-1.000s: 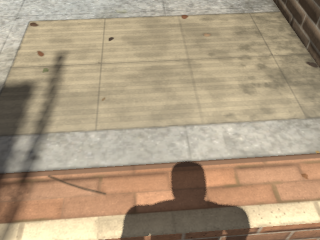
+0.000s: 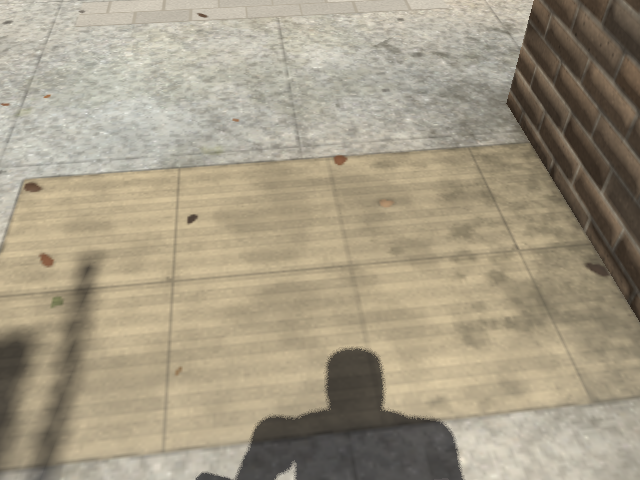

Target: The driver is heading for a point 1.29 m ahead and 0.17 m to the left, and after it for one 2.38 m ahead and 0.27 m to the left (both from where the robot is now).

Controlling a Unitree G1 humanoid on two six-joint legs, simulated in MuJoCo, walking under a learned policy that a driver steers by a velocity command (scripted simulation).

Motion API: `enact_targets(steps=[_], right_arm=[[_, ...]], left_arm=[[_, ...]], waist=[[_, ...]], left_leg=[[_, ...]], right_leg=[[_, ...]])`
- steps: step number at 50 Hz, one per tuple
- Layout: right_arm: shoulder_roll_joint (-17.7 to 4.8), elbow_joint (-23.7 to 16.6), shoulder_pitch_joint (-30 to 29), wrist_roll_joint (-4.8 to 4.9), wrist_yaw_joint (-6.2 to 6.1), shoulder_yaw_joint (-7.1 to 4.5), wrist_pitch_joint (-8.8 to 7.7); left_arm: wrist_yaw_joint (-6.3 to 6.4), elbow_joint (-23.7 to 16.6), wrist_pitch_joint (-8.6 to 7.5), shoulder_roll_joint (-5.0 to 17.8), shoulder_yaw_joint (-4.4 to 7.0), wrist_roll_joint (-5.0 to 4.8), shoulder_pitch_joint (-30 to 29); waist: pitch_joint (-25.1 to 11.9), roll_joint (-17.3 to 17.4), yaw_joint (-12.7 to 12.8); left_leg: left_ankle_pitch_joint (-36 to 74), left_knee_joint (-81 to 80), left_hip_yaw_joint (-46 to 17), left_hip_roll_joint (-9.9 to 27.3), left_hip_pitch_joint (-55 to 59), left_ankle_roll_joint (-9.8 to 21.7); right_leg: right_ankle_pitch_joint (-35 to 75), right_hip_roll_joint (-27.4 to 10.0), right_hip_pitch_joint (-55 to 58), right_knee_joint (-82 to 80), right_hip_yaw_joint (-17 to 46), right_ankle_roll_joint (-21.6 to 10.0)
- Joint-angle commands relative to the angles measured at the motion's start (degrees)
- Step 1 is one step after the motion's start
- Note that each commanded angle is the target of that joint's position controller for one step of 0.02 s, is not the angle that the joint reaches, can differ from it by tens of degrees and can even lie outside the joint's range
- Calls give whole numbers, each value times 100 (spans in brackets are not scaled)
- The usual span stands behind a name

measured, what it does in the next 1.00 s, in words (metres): climbs: right foot 0.20 m higher, then left foot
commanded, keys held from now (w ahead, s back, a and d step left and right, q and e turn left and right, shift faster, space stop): w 1.00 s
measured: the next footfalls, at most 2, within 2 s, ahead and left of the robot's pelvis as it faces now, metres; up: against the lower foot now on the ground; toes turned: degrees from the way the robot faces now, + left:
right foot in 0.24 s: +0.29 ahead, -0.13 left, +0.20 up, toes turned -5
left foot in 0.86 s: +0.65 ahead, +0.08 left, +0.20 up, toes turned +2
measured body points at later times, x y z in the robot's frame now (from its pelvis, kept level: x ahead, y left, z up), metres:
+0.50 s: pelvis +0.27 -0.06 +0.18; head +0.28 -0.07 +0.63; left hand +0.24 +0.18 +0.03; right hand +0.37 -0.32 +0.05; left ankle +0.28 +0.13 -0.33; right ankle +0.25 -0.13 -0.52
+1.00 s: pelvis +0.56 +0.00 +0.22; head +0.57 +0.00 +0.67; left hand +0.57 +0.23 +0.07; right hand +0.68 -0.24 +0.09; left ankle +0.61 +0.08 -0.52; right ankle +0.40 -0.14 -0.41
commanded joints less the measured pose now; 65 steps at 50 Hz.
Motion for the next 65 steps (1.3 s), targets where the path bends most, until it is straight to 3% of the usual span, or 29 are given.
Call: enact_targets(steps=[1,4,6,7,8,11,12,13,15,16,17,19,21,23,26,29,34,40,43,44,45,46,47,48,50,51,54,58,65], right_arm=[[24,-593,-1028,-211,-7,74,-284],[-77,-114,479,-278,1,136,-442],[-159,12,1044,-30,181,133,-439],[-275,-327,393,271,296,119,-498],[-497,-270,610,378,390,126,-565],[-1257,-355,735,368,367,-87,-603],[-1376,-464,531,343,326,-181,-599],[-1170,-366,1007,191,331,-202,-634],[-716,-500,755,56,381,-204,-511],[-341,-459,235,41,399,-262,-405],[-505,-586,-11,278,337,-395,-366],[-395,-1230,-825,404,158,-308,-430],[-286,-1587,-1157,337,-63,-170,-322],[-323,-1557,-1199,390,-111,-209,-225],[-543,-1723,-1669,326,-35,-307,-441],[-582,-2074,-2568,300,17,-322,-445],[-301,-2435,-3489,262,-6,-292,-153],[-569,-2815,-4145,428,-105,-542,-90],[-870,-2560,-3050,528,-306,-733,-229],[-950,-2297,-2169,460,-307,-721,-281],[-1005,-1907,-632,406,-374,-731,-283],[-943,-1405,381,289,-415,-748,-278],[-1234,-1366,-98,267,-468,-866,-378],[-1064,-1421,-677,286,-502,-837,-390],[-275,-1517,-1383,457,-467,-588,-374],[-434,-1685,-1759,642,-362,-524,-457],[-542,-1569,-1672,605,-290,-468,-477],[-819,-1497,-1157,570,-412,-476,-441],[-1148,-1396,-331,717,-562,-596,-289]], left_arm=[[-43,-367,3,-511,-314,-85,-251],[182,-1259,55,-150,-371,-147,-1790],[224,-1860,408,-220,-459,-22,-3024],[105,-1769,447,-325,-462,176,-2590],[1,-1828,480,-186,-430,203,-2729],[-191,-1356,289,-265,-405,128,-1732],[-173,-1155,167,-185,-368,135,-1155],[-61,-859,138,-59,-334,-37,-581],[132,-282,257,672,-78,55,1091],[191,30,186,1022,70,203,2048],[258,159,-75,858,-6,202,2125],[157,645,-361,546,59,31,1172],[133,899,-444,-182,-111,172,665],[157,602,-590,-273,-72,172,58],[276,334,-771,-145,-36,309,348],[407,506,-775,43,4,335,1803],[194,589,-766,6,-9,-8,2451],[170,838,-685,388,171,-73,2571],[227,726,-618,434,277,38,2420],[373,709,-669,-134,136,85,3316],[276,450,-728,-248,8,100,3045],[126,285,-603,60,161,23,2050],[123,148,-583,196,292,-51,1513],[178,192,-605,150,295,29,1430],[258,72,-551,-261,229,239,1253],[480,-223,-579,185,439,-657,1145],[650,-317,-434,-22,429,-537,1253],[618,-741,-367,54,421,-291,314],[441,-1175,-466,136,337,-378,-1119]], waist=[[850,442,545],[519,124,-117],[773,764,-364],[781,1038,61],[513,1129,84],[-180,1433,437],[-606,1404,543],[-1078,1012,433],[-1458,-269,1122],[-888,-1495,1504],[-498,-1357,1238],[267,97,453],[52,921,-245],[241,375,-632],[233,52,-491],[185,-147,149],[828,-326,395],[890,-386,255],[6,-352,-113],[-1277,460,83],[-1768,1446,-601],[-1346,1309,-991],[-32,984,-782],[409,735,-484],[429,343,77],[533,122,283],[777,347,465],[1086,305,232],[1208,430,-251]], left_leg=[[-604,-2385,-1217,1072,-822,828],[79,-2734,-1150,1242,275,613],[505,-3932,-1298,1751,-309,948],[1508,-4026,-918,1736,-601,1015],[3367,-3913,-892,1876,-420,1266],[8766,-2517,-481,2145,2760,1181],[10041,-1864,-218,2054,3180,997],[10390,-1247,-307,1820,1884,878],[7577,961,-842,902,-534,840],[2557,4742,-1377,-36,-1842,379],[2810,7095,-2617,-196,-2670,469],[2531,7987,-2594,-396,-3771,687],[2609,7140,-2351,-19,-3915,683],[2106,6559,-1783,357,-3635,557],[2328,5617,-958,511,-2788,446],[2401,4228,-638,744,-3612,43],[3010,1422,-249,908,-2758,-164],[1885,-580,113,418,-1680,33],[2413,-629,171,227,1033,475],[3469,106,-462,918,3901,1220],[2417,-1057,-2703,1983,5710,1988],[1738,-1947,-3545,2171,5521,1676],[1043,-2192,-3044,1988,4155,1189],[1133,-2357,-2535,1940,3026,1110],[1994,-2678,-1833,1806,1868,1090],[2336,-2800,-1745,1754,1772,970],[2130,-2988,-1208,1622,1237,902],[2471,-3108,-835,1379,885,876],[2288,-2652,-1070,1535,2161,760]], right_leg=[[-567,-258,-800,1574,-824,-273],[-166,-847,-983,-1165,-1142,-86],[-1374,-900,116,-2429,-1560,184],[-1767,-732,1158,-2836,-1965,255],[-2335,-375,1564,-2872,-2222,365],[-3117,143,1442,-4326,-2200,427],[-2595,162,1970,-4488,-2024,326],[-1966,123,3592,-4485,-1241,105],[-3166,-450,6014,-6917,1157,-269],[-3480,-1338,5787,-9014,3754,-792],[-4406,-1382,5259,-9507,4286,-162],[-2059,-1349,5084,-9044,2817,367],[90,-1427,5037,-8935,1541,763],[375,-1057,4567,-9301,316,976],[965,-443,4135,-9849,-880,1244],[2079,-730,5843,-10026,-809,887],[1858,-1176,6294,-10864,-714,343],[3929,-1531,7921,-10450,-724,566],[5028,-1174,7444,-9223,-1020,910],[3384,-758,5759,-8010,-1057,1221],[-126,192,3791,-6451,-1011,1545],[-2392,388,3051,-5084,-521,1367],[-1919,-2,2572,-4356,-222,1091],[-1481,-331,2788,-4259,-161,914],[-1089,-689,3396,-4511,-306,782],[-934,-678,3430,-4083,-495,1005],[-768,-1007,2985,-4444,-534,1204],[373,-1098,2735,-6075,-781,1453],[722,-583,3159,-8708,-862,1561]])
Keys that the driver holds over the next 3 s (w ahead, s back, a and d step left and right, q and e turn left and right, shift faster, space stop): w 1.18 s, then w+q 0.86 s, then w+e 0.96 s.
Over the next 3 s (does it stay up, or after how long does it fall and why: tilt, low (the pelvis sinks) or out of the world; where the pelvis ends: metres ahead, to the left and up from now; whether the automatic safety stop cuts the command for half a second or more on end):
stays up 1.60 0.27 0.20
